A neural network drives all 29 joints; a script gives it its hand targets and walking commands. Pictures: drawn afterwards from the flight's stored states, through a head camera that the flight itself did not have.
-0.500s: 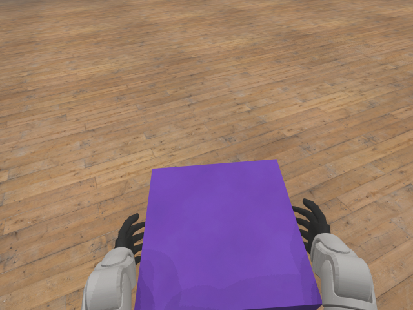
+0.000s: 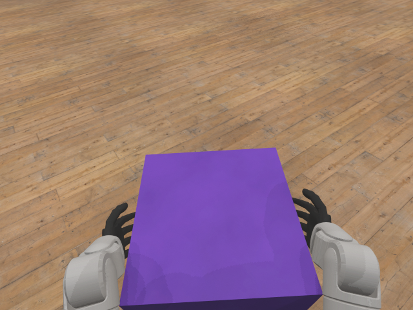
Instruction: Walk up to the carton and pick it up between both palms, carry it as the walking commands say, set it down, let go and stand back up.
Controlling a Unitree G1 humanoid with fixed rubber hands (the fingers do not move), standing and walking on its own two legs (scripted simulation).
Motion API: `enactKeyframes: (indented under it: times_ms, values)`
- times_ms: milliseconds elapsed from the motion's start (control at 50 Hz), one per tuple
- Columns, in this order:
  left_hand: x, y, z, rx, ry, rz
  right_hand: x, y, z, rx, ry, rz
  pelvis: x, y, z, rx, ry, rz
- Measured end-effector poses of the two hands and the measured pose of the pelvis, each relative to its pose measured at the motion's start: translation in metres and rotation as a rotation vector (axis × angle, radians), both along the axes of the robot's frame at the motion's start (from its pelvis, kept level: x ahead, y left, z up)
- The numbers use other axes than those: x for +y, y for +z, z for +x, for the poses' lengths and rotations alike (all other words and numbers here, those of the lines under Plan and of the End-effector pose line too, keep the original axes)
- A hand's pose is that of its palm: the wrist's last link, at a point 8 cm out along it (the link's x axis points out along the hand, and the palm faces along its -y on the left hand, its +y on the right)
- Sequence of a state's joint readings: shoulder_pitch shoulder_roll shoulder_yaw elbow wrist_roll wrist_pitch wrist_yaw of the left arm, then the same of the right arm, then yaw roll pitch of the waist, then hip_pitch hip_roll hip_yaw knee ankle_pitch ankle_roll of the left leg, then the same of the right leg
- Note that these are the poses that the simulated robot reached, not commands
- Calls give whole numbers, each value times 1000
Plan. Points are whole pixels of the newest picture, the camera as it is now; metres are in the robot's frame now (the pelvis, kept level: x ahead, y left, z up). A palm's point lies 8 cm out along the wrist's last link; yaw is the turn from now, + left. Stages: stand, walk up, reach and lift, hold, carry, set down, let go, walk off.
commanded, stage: carry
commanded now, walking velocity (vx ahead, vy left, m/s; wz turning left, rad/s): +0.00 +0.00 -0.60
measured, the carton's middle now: (215, 242) +0.29 +0.02 +0.00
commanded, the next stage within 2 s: none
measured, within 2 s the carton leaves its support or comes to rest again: neither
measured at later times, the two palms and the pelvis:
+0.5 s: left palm (156, 232) +0.27 +0.12 +0.08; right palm (379, 268) +0.20 -0.22 +0.10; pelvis -0.02 +0.01 +0.01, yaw -15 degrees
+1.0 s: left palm (254, 248) +0.25 -0.05 +0.06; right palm out of the picture +0.05 -0.34 +0.06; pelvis -0.06 -0.04 +0.01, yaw -33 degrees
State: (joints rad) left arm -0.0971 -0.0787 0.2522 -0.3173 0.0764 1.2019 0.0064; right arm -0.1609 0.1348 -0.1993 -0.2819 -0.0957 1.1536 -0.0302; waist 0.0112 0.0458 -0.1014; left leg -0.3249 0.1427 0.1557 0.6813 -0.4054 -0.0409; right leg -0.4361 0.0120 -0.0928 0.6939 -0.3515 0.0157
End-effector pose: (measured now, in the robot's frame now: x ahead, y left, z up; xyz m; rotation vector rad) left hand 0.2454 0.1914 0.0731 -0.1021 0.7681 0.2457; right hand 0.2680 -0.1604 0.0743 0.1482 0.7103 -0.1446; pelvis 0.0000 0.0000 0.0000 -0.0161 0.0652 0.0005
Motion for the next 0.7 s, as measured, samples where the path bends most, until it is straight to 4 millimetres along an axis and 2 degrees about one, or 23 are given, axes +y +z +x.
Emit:
enactKeyframes:
  times_ms: [80,140,220,320,420,540,620,700]
  values:
    - [-33,-16,10,27,-47,-7,-33,-15,-7,27,-57,6,-13,-4,-4,0,-30,-6]
    - [-54,-20,16,31,-91,-14,-54,-13,-13,31,-98,-4,-18,0,-12,5,-56,13]
    - [-72,-13,24,-7,-142,-24,-71,-5,-26,-8,-167,5,-20,4,-16,22,-101,24]
    - [-79,-5,28,-40,-195,-43,-76,8,-43,-45,-233,0,-15,7,-16,20,-151,24]
    - [-75,1,30,-63,-238,-61,-69,22,-55,-69,-268,-28,0,6,-18,19,-207,19]
    - [-70,3,20,-13,-283,-56,-61,21,-80,-15,-290,-48,6,14,-18,0,-285,-25]
    - [-83,6,20,-8,-334,-48,-71,27,-92,-8,-319,-64,1,17,-24,-3,-338,-38]
    - [-113,12,31,-41,-402,-27,-96,29,-101,-37,-372,-59,-10,13,-34,-1,-397,-32]
